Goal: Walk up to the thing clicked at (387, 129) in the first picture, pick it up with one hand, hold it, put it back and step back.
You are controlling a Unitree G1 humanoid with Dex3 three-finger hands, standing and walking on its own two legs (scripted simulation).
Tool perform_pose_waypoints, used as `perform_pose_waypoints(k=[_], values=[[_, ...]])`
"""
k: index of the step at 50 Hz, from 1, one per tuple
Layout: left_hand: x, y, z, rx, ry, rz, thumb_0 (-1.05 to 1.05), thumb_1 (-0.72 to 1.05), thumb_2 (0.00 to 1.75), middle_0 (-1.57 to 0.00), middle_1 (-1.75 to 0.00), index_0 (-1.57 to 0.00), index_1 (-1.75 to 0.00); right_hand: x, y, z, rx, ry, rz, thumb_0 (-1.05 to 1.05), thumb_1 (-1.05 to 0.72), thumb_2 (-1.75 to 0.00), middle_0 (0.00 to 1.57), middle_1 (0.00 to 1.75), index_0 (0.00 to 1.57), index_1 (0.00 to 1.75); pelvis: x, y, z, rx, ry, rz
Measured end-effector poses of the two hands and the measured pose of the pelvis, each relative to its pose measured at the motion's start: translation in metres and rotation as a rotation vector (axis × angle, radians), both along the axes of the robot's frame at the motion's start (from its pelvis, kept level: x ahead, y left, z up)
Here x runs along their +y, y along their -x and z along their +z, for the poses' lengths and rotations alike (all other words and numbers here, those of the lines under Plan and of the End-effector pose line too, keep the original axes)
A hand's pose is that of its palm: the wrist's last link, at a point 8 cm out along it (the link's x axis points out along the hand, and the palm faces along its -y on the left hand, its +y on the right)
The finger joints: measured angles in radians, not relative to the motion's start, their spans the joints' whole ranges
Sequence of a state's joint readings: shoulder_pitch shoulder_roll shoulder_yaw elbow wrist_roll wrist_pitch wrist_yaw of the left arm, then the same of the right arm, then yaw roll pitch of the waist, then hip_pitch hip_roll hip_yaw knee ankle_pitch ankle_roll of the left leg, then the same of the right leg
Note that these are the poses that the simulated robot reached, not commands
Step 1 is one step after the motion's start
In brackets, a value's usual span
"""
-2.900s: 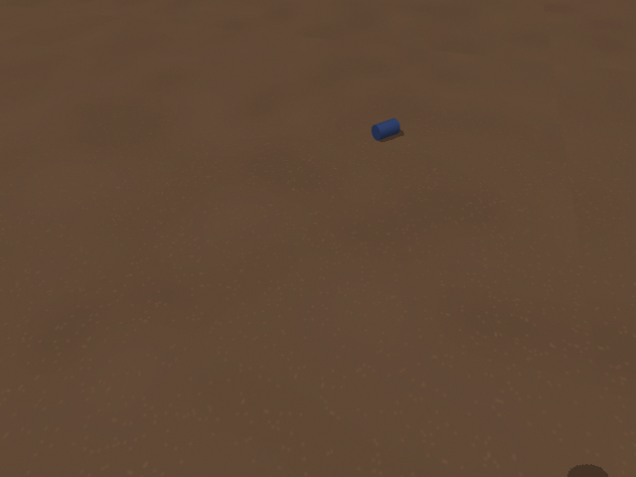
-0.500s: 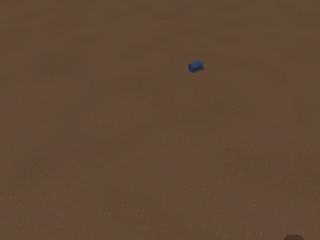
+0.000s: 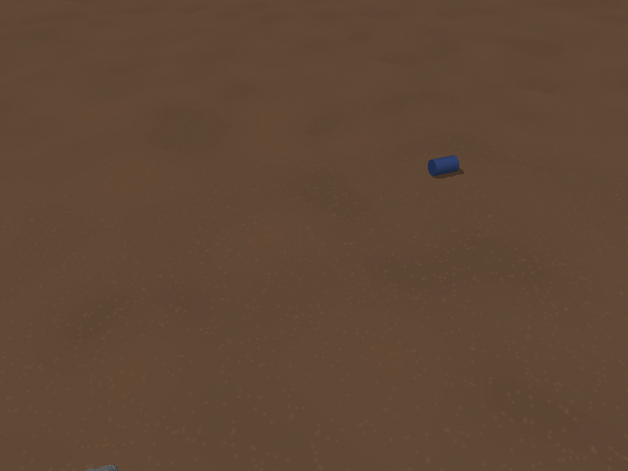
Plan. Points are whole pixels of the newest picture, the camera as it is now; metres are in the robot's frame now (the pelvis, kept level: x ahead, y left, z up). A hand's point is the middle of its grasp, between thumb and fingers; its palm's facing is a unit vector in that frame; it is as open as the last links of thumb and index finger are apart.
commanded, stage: walk up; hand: left
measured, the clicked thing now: (443, 165) +1.78 -0.57 -0.73
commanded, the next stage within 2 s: none
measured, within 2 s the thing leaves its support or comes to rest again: neither
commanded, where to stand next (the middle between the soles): +1.51 -0.86 m, yaw +20 degrees
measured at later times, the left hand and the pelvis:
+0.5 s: hand (229, 385) +0.30 +0.19 -0.15, palm faces +0.08 -0.95 -0.31, open 7.4 cm; pelvis +0.26 -0.10 -0.01, yaw +7 degrees
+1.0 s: hand (319, 306) +0.47 +0.04 -0.16, palm faces +0.26 -0.91 -0.32, open 7.4 cm; pelvis +0.53 -0.24 -0.01, yaw +14 degrees
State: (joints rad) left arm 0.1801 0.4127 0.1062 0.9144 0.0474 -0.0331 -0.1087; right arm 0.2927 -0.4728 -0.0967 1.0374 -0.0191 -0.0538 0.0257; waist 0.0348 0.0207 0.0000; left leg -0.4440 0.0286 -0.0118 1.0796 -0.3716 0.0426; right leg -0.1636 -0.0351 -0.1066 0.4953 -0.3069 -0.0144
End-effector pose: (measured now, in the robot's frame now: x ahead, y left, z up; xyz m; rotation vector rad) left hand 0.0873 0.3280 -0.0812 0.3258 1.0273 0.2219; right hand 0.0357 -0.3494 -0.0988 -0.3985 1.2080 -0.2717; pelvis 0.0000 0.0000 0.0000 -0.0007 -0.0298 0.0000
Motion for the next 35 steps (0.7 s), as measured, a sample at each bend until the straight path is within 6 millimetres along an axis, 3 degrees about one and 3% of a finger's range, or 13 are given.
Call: perform_pose_waypoints(k=[7, 10, 13, 16, 20, 27, 31, 33, 35], values=[[-0.026, 0.022, -0.025, 0.171, 0.039, 0.138, 0.01, 0.90, 0.89, -0.20, -0.30, -0.20, -0.30, -0.005, -0.148, 0.014, -0.112, -0.029, 0.178, 0.01, -0.91, -0.90, 0.20, 0.30, 0.20, 0.30, -0.030, -0.066, -0.001, 0.001, 0.021, 0.058], [-0.034, 0.018, -0.043, 0.227, 0.055, 0.185, 0.01, 0.90, 0.90, -0.20, -0.30, -0.20, -0.30, -0.003, -0.208, 0.014, -0.146, -0.013, 0.233, 0.01, -0.90, -0.90, 0.20, 0.30, 0.20, 0.30, -0.038, -0.103, -0.012, -0.002, 0.015, 0.077], [-0.045, -0.001, -0.062, 0.275, 0.065, 0.208, 0.01, 0.90, 0.90, -0.20, -0.30, -0.20, -0.30, -0.005, -0.257, 0.009, -0.204, 0.020, 0.268, 0.01, -0.90, -0.90, 0.20, 0.30, 0.21, 0.30, -0.041, -0.137, -0.026, -0.012, -0.013, 0.087], [-0.062, -0.039, -0.064, 0.284, 0.082, 0.172, 0.01, 0.91, 0.90, -0.20, -0.30, -0.20, -0.30, -0.013, -0.281, 0.012, -0.253, 0.015, 0.228, 0.01, -0.90, -0.90, 0.20, 0.30, 0.21, 0.30, -0.050, -0.166, -0.024, -0.019, -0.027, 0.088], [-0.077, -0.113, -0.054, 0.184, 0.090, 0.123, 0.01, 0.91, 0.89, -0.20, -0.30, -0.20, -0.30, -0.034, -0.295, 0.019, -0.224, 0.015, 0.203, 0.01, -0.90, -0.90, 0.20, 0.30, 0.21, 0.30, -0.070, -0.206, -0.015, -0.029, -0.044, 0.097], [-0.108, -0.238, -0.030, 0.051, 0.049, 0.081, 0.01, 0.91, 0.90, -0.20, -0.30, -0.20, -0.30, -0.104, -0.330, 0.009, -0.111, 0.023, 0.180, 0.01, -0.90, -0.90, 0.21, 0.30, 0.21, 0.30, -0.123, -0.284, -0.015, -0.024, -0.047, 0.126], [-0.133, -0.298, -0.021, -0.003, -0.015, 0.104, 0.01, 0.91, 0.90, -0.20, -0.30, -0.20, -0.30, -0.160, -0.375, -0.013, -0.062, 0.041, 0.161, 0.01, -0.90, -0.90, 0.21, 0.30, 0.21, 0.30, -0.164, -0.339, -0.030, -0.013, -0.036, 0.153], [-0.149, -0.316, -0.019, -0.036, -0.044, 0.130, 0.01, 0.91, 0.90, -0.20, -0.30, -0.20, -0.30, -0.182, -0.404, -0.025, -0.030, 0.059, 0.164, 0.01, -0.90, -0.90, 0.20, 0.30, 0.21, 0.30, -0.180, -0.360, -0.036, -0.014, -0.014, 0.172], [-0.167, -0.323, -0.014, -0.036, -0.044, 0.162, 0.00, 0.91, 0.90, -0.20, -0.30, -0.20, -0.30, -0.190, -0.437, -0.026, -0.020, 0.056, 0.173, 0.01, -0.90, -0.90, 0.20, 0.30, 0.21, 0.30, -0.190, -0.377, -0.030, -0.010, -0.015, 0.183]])
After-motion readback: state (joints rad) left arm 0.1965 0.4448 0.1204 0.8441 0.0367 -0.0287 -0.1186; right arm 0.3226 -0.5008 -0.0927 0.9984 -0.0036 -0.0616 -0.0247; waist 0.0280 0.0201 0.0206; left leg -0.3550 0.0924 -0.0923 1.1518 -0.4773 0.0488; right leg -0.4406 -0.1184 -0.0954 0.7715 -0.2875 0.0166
